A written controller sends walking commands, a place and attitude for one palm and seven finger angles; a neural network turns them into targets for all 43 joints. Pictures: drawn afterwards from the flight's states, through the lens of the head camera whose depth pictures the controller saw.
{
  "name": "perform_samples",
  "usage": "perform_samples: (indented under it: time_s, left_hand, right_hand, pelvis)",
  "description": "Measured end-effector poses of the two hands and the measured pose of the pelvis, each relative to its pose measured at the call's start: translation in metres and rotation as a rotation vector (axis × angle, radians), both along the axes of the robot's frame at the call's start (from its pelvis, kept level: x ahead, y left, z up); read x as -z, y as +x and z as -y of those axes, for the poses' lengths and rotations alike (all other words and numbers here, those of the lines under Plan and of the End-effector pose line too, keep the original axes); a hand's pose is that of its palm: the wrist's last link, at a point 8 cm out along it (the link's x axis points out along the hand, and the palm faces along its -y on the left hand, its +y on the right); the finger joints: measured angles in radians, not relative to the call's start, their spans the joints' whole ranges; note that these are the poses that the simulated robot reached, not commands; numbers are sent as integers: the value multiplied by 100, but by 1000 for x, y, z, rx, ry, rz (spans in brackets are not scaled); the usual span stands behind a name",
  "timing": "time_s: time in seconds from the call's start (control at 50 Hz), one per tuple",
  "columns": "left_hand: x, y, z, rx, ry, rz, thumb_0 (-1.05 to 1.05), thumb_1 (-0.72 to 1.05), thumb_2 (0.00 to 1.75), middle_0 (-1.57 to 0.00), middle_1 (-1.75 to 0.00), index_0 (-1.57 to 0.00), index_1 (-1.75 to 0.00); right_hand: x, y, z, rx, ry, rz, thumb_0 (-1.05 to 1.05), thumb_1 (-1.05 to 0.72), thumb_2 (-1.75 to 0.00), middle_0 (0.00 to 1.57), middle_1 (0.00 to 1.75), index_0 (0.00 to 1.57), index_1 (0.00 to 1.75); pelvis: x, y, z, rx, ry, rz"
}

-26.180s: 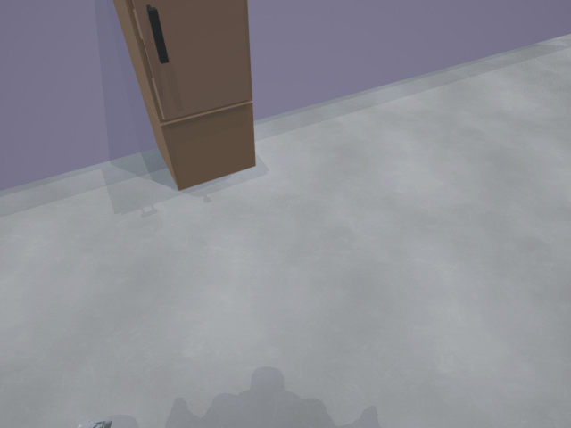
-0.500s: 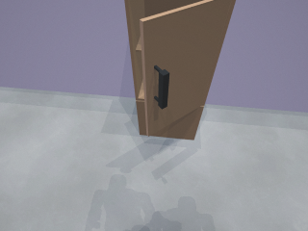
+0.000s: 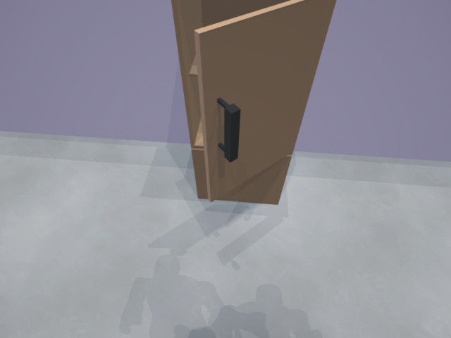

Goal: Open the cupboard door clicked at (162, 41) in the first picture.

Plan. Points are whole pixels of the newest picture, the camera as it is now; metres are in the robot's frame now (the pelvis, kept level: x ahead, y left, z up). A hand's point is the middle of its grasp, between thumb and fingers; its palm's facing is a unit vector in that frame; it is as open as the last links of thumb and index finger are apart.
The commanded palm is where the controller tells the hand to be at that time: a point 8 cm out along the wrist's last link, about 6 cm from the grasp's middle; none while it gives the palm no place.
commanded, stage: walk to a spot facing it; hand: left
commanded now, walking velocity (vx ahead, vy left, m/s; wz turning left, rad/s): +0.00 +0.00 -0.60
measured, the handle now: (226, 130) +0.60 +0.04 -0.01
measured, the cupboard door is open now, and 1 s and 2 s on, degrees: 42 42 42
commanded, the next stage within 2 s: none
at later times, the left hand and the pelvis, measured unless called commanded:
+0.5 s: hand out of the picture +0.06 +0.16 -0.17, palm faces -0.19 -0.95 -0.26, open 7.4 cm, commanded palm none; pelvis -0.01 -0.03 +0.00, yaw -16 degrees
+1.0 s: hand (181, 306) +0.21 +0.12 -0.17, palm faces -0.51 -0.80 -0.31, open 7.4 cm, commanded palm none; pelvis +0.00 -0.02 -0.03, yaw -34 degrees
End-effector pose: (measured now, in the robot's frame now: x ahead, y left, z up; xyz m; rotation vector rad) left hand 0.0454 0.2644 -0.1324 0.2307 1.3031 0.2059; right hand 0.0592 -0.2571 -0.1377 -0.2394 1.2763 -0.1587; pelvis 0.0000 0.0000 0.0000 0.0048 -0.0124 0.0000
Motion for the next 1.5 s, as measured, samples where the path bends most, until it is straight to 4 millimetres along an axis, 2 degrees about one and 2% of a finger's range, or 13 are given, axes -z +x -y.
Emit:
perform_samples:
  time_s: [0.16,0.26,0.32,0.5,0.68,0.8,0.9,0.96,1.04,1.14,1.24,1.34,1.5]
  left_hand:
    - [11,4,15,55,-17,-44,0,91,90,-20,-30,-20,-30]
    - [12,12,33,94,-1,-22,0,91,90,-20,-30,-20,-30]
    - [7,11,44,105,2,-23,0,91,90,-20,-30,-20,-30]
    - [-1,20,58,202,-15,-75,0,90,90,-20,-30,-21,-30]
    - [16,70,40,300,-38,-30,0,90,90,-20,-30,-21,-30]
    - [12,125,43,399,-47,53,0,91,90,-20,-30,-20,-30]
    - [0,162,73,517,-45,110,0,91,90,-19,-30,-20,-30]
    - [4,179,95,600,-27,148,0,91,90,-19,-30,-20,-30]
    - [5,182,115,657,-14,133,0,91,90,-19,-30,-20,-30]
    - [9,182,134,723,-43,80,0,91,90,-20,-30,-20,-30]
    - [24,194,151,781,-96,49,0,90,90,-20,-30,-21,-30]
    - [14,206,179,833,-132,68,0,91,90,-20,-30,-20,-30]
    - [9,210,231,973,-90,125,0,91,90,-20,-30,-20,-30]
  right_hand:
    - [13,-27,-3,101,30,7,1,-90,-90,20,30,20,30]
    - [32,-49,11,161,58,-20,1,-90,-90,20,30,20,30]
    - [29,-55,20,196,60,-42,1,-90,-90,20,30,20,30]
    - [1,-37,34,296,30,83,1,-90,-90,20,30,20,30]
    - [-11,-25,22,354,-40,214,1,-90,-90,20,30,20,30]
    - [-11,-66,6,381,-46,137,1,-90,-90,20,30,20,30]
    - [-1,-114,3,478,-17,67,1,-90,-90,20,30,20,30]
    - [16,-144,11,559,-4,45,1,-90,-90,20,30,20,30]
    - [19,-172,19,646,-19,-5,1,-90,-90,20,30,20,30]
    - [0,-181,16,719,-53,26,1,-91,-90,20,29,20,30]
    - [-3,-188,-2,762,-92,57,1,-90,-90,20,29,20,30]
    - [-8,-208,-27,801,-41,5,1,-90,-90,20,30,20,30]
    - [20,-250,-29,954,29,-2,1,-90,-90,20,30,20,30]
  pelvis:
    - [10,-5,7,92,28,-1]
    - [21,-8,23,140,31,3]
    - [16,-11,27,156,23,0]
    - [1,-8,28,282,46,-30]
    - [11,3,4,382,1,-56]
    - [10,2,3,445,-6,-38]
    - [10,0,12,519,-24,-31]
    - [24,-1,24,562,5,-26]
    - [23,-4,24,608,0,-17]
    - [14,-1,21,679,23,-19]
    - [20,7,15,744,1,-33]
    - [10,4,24,801,-10,-31]
    - [23,-12,48,912,13,-28]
